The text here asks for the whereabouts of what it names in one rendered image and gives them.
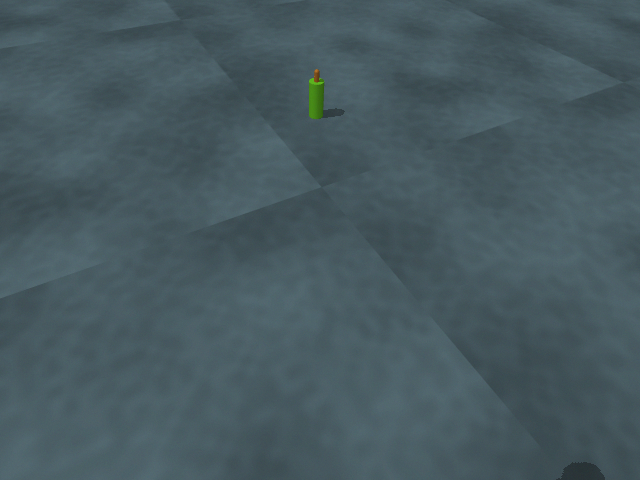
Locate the bottle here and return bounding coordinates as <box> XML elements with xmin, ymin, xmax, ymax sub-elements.
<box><xmin>309</xmin><ymin>69</ymin><xmax>324</xmax><ymax>119</ymax></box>

